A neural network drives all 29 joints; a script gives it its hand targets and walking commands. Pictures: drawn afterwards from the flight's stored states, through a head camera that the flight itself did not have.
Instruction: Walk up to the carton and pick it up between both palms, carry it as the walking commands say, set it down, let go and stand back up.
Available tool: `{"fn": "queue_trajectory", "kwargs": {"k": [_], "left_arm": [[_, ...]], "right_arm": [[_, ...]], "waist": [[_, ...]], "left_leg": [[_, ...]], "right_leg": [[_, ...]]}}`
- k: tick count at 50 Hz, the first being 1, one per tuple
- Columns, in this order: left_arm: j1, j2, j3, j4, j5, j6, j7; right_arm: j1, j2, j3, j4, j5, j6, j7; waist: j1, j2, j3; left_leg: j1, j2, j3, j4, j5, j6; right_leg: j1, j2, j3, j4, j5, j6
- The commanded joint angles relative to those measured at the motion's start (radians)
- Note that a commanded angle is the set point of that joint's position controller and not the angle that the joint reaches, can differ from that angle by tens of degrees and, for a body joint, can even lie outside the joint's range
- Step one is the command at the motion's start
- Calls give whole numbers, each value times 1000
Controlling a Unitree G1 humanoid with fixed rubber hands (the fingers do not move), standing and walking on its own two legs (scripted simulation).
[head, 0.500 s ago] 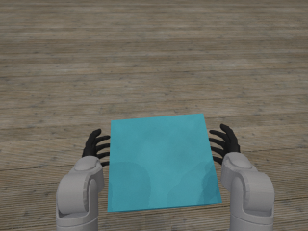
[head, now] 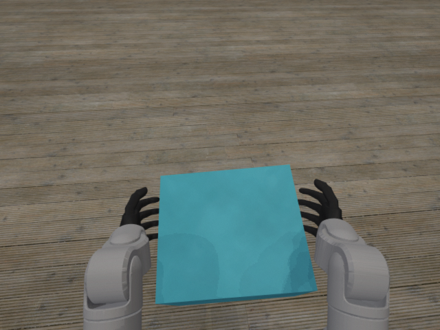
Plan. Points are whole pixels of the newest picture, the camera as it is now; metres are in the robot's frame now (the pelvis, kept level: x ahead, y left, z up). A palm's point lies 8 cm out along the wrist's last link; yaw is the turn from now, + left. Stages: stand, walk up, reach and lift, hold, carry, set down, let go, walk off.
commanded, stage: carry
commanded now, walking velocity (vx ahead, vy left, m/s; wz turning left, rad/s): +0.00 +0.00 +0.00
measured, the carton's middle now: (231, 239) +0.29 -0.01 +0.01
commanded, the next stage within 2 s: none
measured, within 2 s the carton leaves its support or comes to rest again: neither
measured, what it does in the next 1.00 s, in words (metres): stands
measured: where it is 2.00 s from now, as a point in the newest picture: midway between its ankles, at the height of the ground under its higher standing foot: outside the picture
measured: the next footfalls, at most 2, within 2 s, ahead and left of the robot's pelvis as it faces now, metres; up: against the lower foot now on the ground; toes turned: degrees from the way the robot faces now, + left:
right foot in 1.74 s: -0.04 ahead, -0.10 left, +0.00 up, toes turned -10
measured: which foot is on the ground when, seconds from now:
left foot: down 0.00-1.00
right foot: down 0.00-1.00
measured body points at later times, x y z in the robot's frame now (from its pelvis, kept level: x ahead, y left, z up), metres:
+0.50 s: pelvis +0.00 +0.00 +0.00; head -0.01 +0.00 +0.45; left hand +0.27 +0.16 +0.07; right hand +0.28 -0.16 +0.09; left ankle +0.02 +0.15 -0.73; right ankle +0.06 -0.05 -0.73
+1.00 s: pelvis +0.00 +0.00 +0.00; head -0.02 +0.01 +0.45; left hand +0.27 +0.16 +0.09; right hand +0.28 -0.15 +0.10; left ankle +0.02 +0.15 -0.73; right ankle +0.06 -0.05 -0.73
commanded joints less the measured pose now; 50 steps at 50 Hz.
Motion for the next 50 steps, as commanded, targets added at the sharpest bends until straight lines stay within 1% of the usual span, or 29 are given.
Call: {"fn": "queue_trajectory", "kwargs": {"k": [1,6,7,8,9,11,15,19,21,23,24,25,26,27,28,29,30,31,32,33,34,36,38,40,44,45,47,48,50], "left_arm": [[-551,-888,-618,-118,-369,-68,-241],[-564,-864,-590,-58,-343,-93,-243],[-565,-878,-608,-102,-358,-97,-242],[-580,-864,-589,-74,-343,-106,-244],[-572,-898,-618,-117,-365,-102,-242],[-566,-848,-573,-40,-332,-113,-242],[-574,-863,-583,-73,-343,-125,-241],[-564,-830,-547,1,-312,-145,-245],[-568,-821,-544,-9,-313,-159,-244],[-588,-848,-569,-82,-342,-166,-242],[-583,-817,-537,-25,-318,-170,-241],[-580,-838,-557,-59,-335,-169,-240],[-591,-828,-551,-45,-328,-171,-239],[-569,-791,-521,16,-303,-177,-241],[-557,-808,-536,-2,-312,-177,-241],[-548,-770,-501,58,-283,-188,-242],[-573,-823,-550,-42,-323,-190,-242],[-580,-800,-523,7,-303,-194,-242],[-595,-819,-542,-48,-324,-197,-240],[-589,-796,-522,-9,-308,-201,-242],[-584,-817,-549,-62,-330,-195,-237],[-559,-765,-493,60,-280,-203,-240],[-586,-798,-524,-10,-310,-217,-242],[-586,-782,-512,14,-301,-222,-241],[-583,-829,-577,-110,-354,-201,-228],[-566,-828,-577,-100,-352,-190,-228],[-551,-908,-665,-228,-409,-146,-226],[-552,-918,-683,-256,-421,-120,-224],[-501,-885,-655,-188,-398,-70,-224]], "right_arm": [[-419,887,585,-41,334,-40,267],[-421,858,548,22,309,-67,270],[-418,872,568,-17,322,-69,269],[-437,859,549,10,310,-79,272],[-442,893,585,-44,338,-76,271],[-420,845,533,45,298,-86,270],[-436,858,552,8,314,-97,268],[-426,826,515,79,284,-120,270],[-421,820,509,83,283,-133,269],[-442,851,540,15,311,-140,265],[-436,824,507,73,289,-145,266],[-438,838,526,29,304,-145,263],[-440,829,512,49,293,-147,261],[-413,799,480,122,267,-152,263],[-414,807,501,87,275,-153,262],[-401,778,468,159,253,-164,266],[-438,827,522,47,293,-165,263],[-438,802,486,97,271,-171,263],[-457,828,513,47,294,-173,260],[-446,806,487,89,276,-177,261],[-442,824,516,31,297,-172,257],[-413,773,458,158,246,-180,261],[-443,806,491,87,274,-193,259],[-438,790,472,115,260,-198,258],[-435,843,530,-2,318,-180,247],[-426,842,533,0,318,-170,247],[-423,920,622,-145,371,-128,243],[-420,933,639,-170,380,-103,241],[-400,898,624,-140,360,-56,238]], "waist": [[7,4,-342],[7,26,-344],[6,16,-339],[5,19,-339],[7,22,-338],[7,16,-342],[8,8,-332],[7,15,-336],[8,13,-332],[7,-2,-341],[6,0,-343],[7,6,-347],[6,13,-343],[7,21,-340],[7,5,-340],[8,10,-332],[8,-3,-337],[6,9,-337],[7,-8,-336],[6,9,-336],[6,3,-336],[7,4,-342],[7,-18,-331],[6,-1,-328],[6,12,-345],[5,10,-347],[5,8,-357],[5,13,-359],[8,2,-333]], "left_leg": [[20,50,-40,-114,67,76],[21,55,-45,-119,72,79],[22,55,-43,-118,76,77],[27,59,-48,-124,85,78],[21,57,-46,-124,75,80],[20,55,-43,-119,78,79],[12,53,-40,-115,56,77],[17,54,-40,-115,63,79],[12,54,-39,-113,68,78],[11,51,-37,-105,57,76],[14,50,-35,-106,58,76],[18,50,-32,-108,65,76],[15,53,-38,-109,72,79],[14,52,-35,-107,62,79],[18,51,-34,-105,66,79],[12,50,-34,-105,57,77],[8,49,-34,-100,50,77],[8,51,-36,-102,61,80],[3,48,-33,-100,47,77],[9,48,-32,-101,51,78],[8,46,-32,-102,50,78],[15,49,-33,-100,63,80],[2,48,-33,-98,44,76],[4,46,-31,-99,55,76],[3,59,-41,-96,135,71],[2,62,-40,-94,159,69],[3,66,-35,-74,193,64],[0,72,-33,-64,213,62],[-17,71,-24,-51,171,56]], "right_leg": [[212,-219,241,-139,101,71],[210,-217,239,-132,103,65],[207,-214,235,-129,116,64],[202,-211,227,-127,104,62],[202,-209,227,-130,86,62],[205,-211,230,-127,102,63],[195,-217,244,-138,95,65],[202,-216,241,-134,102,64],[203,-215,238,-140,105,68],[213,-218,246,-138,121,70],[208,-216,246,-137,112,67],[207,-218,241,-134,110,67],[207,-214,237,-128,119,64],[209,-216,243,-133,128,68],[205,-216,243,-131,130,69],[207,-218,244,-140,119,71],[214,-219,249,-142,121,72],[213,-218,242,-137,131,71],[213,-218,247,-143,107,70],[206,-219,246,-148,87,71],[203,-220,249,-147,82,71],[206,-217,245,-141,114,71],[209,-220,254,-144,107,73],[204,-219,249,-144,104,73],[241,-226,237,-99,360,77],[252,-224,231,-84,395,73],[255,-230,230,-70,453,78],[252,-232,228,-58,480,76],[234,-248,236,-60,473,78]]}}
